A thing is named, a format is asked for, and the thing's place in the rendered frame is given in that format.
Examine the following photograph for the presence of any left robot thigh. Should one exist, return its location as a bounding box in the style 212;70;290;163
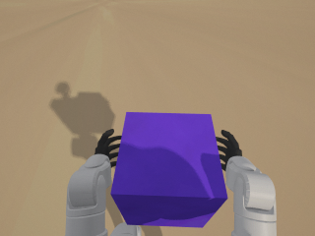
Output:
110;222;142;236

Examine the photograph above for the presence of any robot right forearm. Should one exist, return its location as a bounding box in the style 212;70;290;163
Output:
225;155;277;236

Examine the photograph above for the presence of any carton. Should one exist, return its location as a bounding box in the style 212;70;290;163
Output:
110;112;228;228

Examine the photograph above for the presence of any robot left hand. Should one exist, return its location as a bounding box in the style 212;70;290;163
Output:
94;129;122;167

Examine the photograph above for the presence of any robot left forearm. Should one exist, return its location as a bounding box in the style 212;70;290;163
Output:
65;153;112;236

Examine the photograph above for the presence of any robot right hand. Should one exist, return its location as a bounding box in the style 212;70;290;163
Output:
216;130;242;172

